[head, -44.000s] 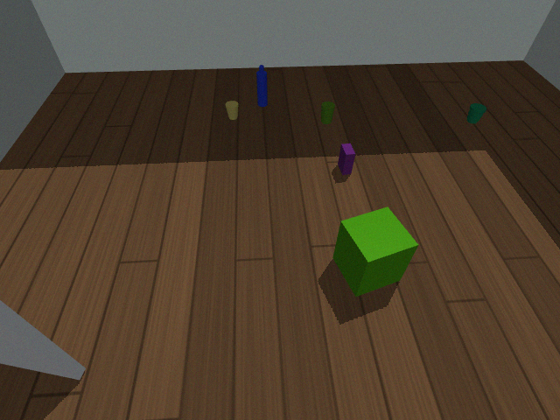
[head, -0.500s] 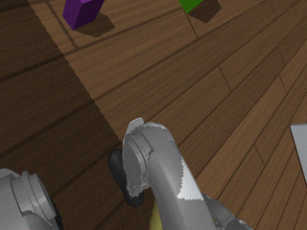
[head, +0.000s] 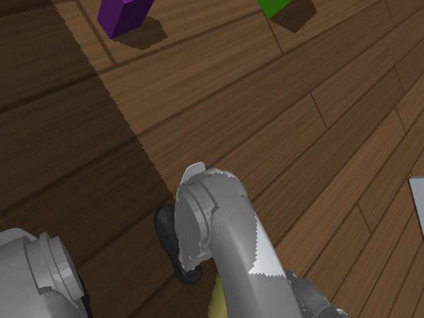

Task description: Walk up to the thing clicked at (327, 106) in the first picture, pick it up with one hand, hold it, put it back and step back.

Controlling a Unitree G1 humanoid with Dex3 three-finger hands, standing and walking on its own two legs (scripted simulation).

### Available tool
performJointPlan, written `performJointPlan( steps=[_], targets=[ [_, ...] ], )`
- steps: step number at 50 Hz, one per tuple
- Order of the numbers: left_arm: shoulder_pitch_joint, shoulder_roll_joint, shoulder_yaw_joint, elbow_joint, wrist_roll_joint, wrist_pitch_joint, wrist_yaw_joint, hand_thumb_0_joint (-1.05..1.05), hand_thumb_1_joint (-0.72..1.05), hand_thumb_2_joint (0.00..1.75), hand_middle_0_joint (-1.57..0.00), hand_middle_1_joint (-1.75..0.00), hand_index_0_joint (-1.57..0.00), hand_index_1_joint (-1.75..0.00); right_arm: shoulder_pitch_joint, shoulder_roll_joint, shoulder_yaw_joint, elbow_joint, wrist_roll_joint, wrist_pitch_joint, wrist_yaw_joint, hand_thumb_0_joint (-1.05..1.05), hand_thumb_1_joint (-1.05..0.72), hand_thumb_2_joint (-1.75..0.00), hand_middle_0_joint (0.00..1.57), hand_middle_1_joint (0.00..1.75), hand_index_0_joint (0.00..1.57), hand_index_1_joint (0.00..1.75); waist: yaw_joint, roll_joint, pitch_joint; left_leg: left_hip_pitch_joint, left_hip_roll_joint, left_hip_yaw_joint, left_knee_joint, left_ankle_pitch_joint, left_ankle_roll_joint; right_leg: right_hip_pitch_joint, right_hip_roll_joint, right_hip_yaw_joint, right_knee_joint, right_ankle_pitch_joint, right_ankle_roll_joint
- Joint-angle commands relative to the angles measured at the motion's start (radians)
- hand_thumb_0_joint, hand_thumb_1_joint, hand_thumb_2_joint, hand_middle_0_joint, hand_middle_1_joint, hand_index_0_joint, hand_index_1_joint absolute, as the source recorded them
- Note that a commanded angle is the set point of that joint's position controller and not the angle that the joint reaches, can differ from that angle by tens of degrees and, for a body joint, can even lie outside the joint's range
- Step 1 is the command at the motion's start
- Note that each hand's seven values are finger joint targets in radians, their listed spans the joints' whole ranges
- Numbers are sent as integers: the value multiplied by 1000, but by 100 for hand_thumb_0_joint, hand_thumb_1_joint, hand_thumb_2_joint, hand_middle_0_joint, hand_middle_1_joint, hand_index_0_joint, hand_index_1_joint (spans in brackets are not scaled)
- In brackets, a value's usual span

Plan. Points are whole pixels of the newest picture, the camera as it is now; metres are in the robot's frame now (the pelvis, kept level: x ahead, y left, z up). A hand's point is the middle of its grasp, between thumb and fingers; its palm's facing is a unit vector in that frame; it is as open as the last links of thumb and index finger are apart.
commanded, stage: settle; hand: left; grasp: from above
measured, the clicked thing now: out of the picture +0.51 +0.38 -0.26
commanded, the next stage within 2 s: lift in 0.66 s
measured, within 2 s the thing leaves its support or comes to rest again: leaves its support in 0.04 s
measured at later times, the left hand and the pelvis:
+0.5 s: hand out of the picture +0.48 +0.40 -0.12, palm faces -0.44 -0.10 -0.89, open 10.7 cm; pelvis +0.00 +0.00 +0.03, yaw +4 degrees
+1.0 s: hand out of the picture +0.47 +0.39 -0.07, palm faces -0.46 -0.14 -0.88, open 10.7 cm; pelvis -0.01 +0.00 +0.05, yaw +6 degrees
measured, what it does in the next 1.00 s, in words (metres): rises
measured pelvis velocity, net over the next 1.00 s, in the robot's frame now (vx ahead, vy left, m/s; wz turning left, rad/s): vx -0.01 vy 0.00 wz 0.10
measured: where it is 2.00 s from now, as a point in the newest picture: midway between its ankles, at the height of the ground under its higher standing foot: (135, 289)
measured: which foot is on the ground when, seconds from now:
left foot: down 0.00-1.00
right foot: down 0.00-1.00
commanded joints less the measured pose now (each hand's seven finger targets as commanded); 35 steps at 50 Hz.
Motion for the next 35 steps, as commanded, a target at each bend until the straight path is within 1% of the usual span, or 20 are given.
performJointPlan(
  steps=[1, 2, 4, 5, 9, 10, 11, 13, 15, 16, 17, 19, 21, 22, 26, 27, 29, 30, 34, 35],
  targets=[
    [-279, 317, 55, -293, -46, 6, 15, 0, 12, 98, -51, -111, -55, -107, 216, -329, -139, 14, 17, 14, -4, 0, -91, -90, 20, 30, 20, 30, 3, 664, -812, 647, 35, 76, -268, 360, -32, 363, 20, -70, -183, 248, -103],
    [-288, 323, 68, -328, -46, 6, 6, 0, 14, 98, -53, -111, -56, -107, 217, -330, -151, 15, 17, 18, -2, 0, -91, -90, 20, 30, 20, 30, 11, 692, -846, 680, 34, 75, -275, 373, -35, 357, 18, -71, -185, 249, -105],
    [-284, 287, 65, -371, -57, 13, -16, 0, 17, 98, -54, -112, -58, -107, 226, -327, -171, 15, 22, 23, 0, 0, -91, -90, 20, 30, 20, 30, 13, 696, -855, 711, 30, 70, -278, 401, -37, 327, 13, -68, -189, 256, -108],
    [-264, 251, 52, -361, -62, 19, -26, 0, 18, 99, -55, -111, -59, -107, 225, -323, -181, 16, 27, 26, 2, 0, -91, -90, 20, 30, 20, 30, 13, 695, -839, 714, 27, 66, -281, 402, -39, 305, 10, -64, -189, 255, -111],
    [-261, 203, 33, -396, -75, 35, -70, 0, 28, 99, -61, -114, -66, -109, 241, -298, -202, 23, 41, 42, 10, 0, -91, -90, 20, 30, 20, 30, 20, 666, -861, 717, 26, 92, -294, 399, -24, 309, 12, -49, -210, 250, -105],
    [-271, 206, 37, -411, -78, 40, -77, 0, 30, 101, -62, -116, -67, -110, 232, -297, -205, 12, 45, 47, 9, 0, -91, -90, 20, 30, 20, 30, 23, 648, -864, 679, 23, 101, -300, 370, -20, 325, 12, -47, -214, 240, -106],
    [-264, 170, 16, -393, -80, 45, -86, 0, 31, 99, -63, -115, -68, -109, 240, -290, -206, 23, 48, 54, 11, 0, -91, -90, 20, 30, 20, 30, 25, 641, -846, 668, 18, 100, -313, 349, -20, 312, 9, -46, -217, 228, -110],
    [-263, 155, 10, -400, -86, 50, -102, 0, 33, 99, -64, -115, -70, -109, 239, -292, -218, 22, 55, 62, 7, 0, -91, -90, 20, 30, 20, 30, 30, 616, -841, 663, 15, 99, -323, 329, -18, 291, 9, -46, -226, 214, -111],
    [-279, 118, -7, -410, -92, 50, -120, 0, 33, 96, -64, -114, -69, -108, 249, -282, -222, 18, 60, 67, 8, 0, -91, -90, 20, 30, 20, 30, 17, 610, -832, 663, 14, 99, -334, 326, -19, 300, 7, -42, -230, 214, -112],
    [-291, 126, -4, -435, -94, 49, -126, 0, 32, 96, -64, -114, -69, -108, 246, -281, -227, 18, 64, 72, 5, 0, -91, -90, 20, 30, 20, 30, 27, 601, -860, 673, 13, 101, -339, 323, -17, 300, 7, -38, -233, 214, -111],
    [-294, 116, -7, -420, -94, 50, -131, 0, 33, 97, -65, -113, -70, -108, 250, -285, -230, 19, 67, 75, 2, 0, -91, -90, 20, 30, 20, 30, 23, 600, -839, 671, 7, 95, -347, 324, -19, 289, 4, -38, -236, 216, -111],
    [-301, 107, -10, -439, -104, 48, -142, 0, 34, 98, -66, -114, -71, -109, 256, -276, -232, 16, 71, 79, 2, 0, -91, -90, 20, 30, 20, 30, 27, 585, -859, 676, 8, 104, -360, 313, -16, 314, 2, -32, -245, 214, -107],
    [-311, 101, -14, -430, -101, 43, -146, 0, 33, 101, -66, -115, -71, -110, 256, -271, -235, 13, 74, 85, -2, 0, -91, -90, 20, 30, 20, 30, 23, 585, -875, 678, 6, 101, -372, 305, -18, 313, 1, -31, -245, 208, -108],
    [-316, 107, -7, -433, -100, 43, -146, 0, 33, 101, -65, -116, -70, -111, 258, -276, -240, 13, 78, 88, -6, 0, -91, -90, 20, 30, 20, 30, 32, 598, -869, 694, -1, 90, -381, 309, -21, 289, -3, -31, -244, 205, -112],
    [-331, 108, -10, -408, -94, 40, -146, 0, 33, 106, -67, -117, -71, -113, 263, -248, -231, 11, 79, 93, -7, 0, -91, -90, 20, 30, 20, 30, 29, 566, -895, 657, 2, 124, -383, 291, -9, 354, 2, -14, -259, 210, -104],
    [-342, 108, -8, -416, -95, 41, -145, 0, 33, 104, -66, -118, -71, -113, 262, -254, -237, 11, 82, 95, -11, 0, -91, -90, 20, 30, 20, 30, 40, 564, -901, 669, -1, 125, -385, 289, -9, 331, 1, -11, -266, 204, -108],
    [-340, 109, -8, -399, -86, 43, -145, 0, 32, 105, -65, -118, -70, -114, 274, -252, -234, 13, 83, 96, -13, 0, -91, -90, 20, 30, 20, 30, 27, 574, -875, 666, -5, 120, -395, 294, -11, 333, -1, -13, -270, 207, -107],
    [-329, 118, -3, -402, -83, 45, -148, 0, 33, 104, -65, -118, -70, -113, 276, -258, -240, 8, 85, 97, -15, 0, -91, -90, 20, 30, 20, 30, 41, 571, -883, 685, -5, 111, -409, 288, -15, 319, -3, -13, -265, 197, -112],
    [-360, 119, 1, -419, -86, 44, -157, 0, 32, 110, -66, -120, -70, -116, 282, -245, -237, 11, 87, 103, -17, 0, -91, -90, 20, 30, 20, 30, 42, 599, -938, 721, 0, 116, -419, 308, -13, 330, -3, -7, -264, 210, -107],
    [-342, 115, 0, -396, -87, 47, -160, 0, 33, 102, -69, -122, -74, -116, 287, -251, -241, 12, 88, 105, -20, 0, -95, -92, 20, 30, 20, 30, 41, 573, -918, 709, -5, 114, -418, 302, -12, 321, -3, -5, -274, 202, -110]
  ],
)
